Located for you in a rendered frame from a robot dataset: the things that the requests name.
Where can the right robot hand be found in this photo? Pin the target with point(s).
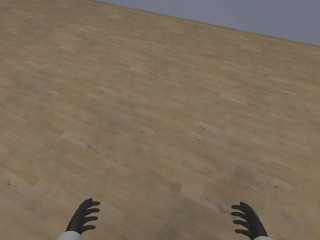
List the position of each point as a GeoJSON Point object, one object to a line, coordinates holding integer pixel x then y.
{"type": "Point", "coordinates": [253, 223]}

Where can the left robot hand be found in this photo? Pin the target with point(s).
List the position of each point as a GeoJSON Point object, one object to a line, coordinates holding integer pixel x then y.
{"type": "Point", "coordinates": [78, 220]}

